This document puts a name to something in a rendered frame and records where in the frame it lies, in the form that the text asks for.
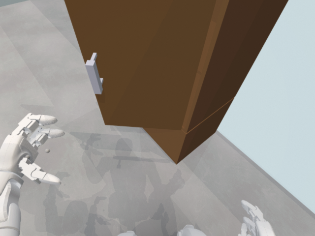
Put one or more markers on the robot right shin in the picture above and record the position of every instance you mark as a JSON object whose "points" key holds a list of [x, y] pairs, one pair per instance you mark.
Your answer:
{"points": [[188, 226]]}

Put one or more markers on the right robot hand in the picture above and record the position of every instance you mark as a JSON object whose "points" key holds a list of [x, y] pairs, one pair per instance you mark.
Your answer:
{"points": [[257, 225]]}

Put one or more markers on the cupboard door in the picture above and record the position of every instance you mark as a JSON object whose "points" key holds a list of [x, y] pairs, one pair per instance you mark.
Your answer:
{"points": [[148, 53]]}

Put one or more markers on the robot left forearm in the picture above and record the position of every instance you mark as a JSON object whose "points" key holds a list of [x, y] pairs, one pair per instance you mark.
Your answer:
{"points": [[10, 214]]}

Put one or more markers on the left robot hand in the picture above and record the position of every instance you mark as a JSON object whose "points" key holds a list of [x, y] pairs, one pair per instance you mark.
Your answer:
{"points": [[15, 148]]}

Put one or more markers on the handle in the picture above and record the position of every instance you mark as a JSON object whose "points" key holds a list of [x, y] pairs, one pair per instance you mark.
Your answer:
{"points": [[93, 74]]}

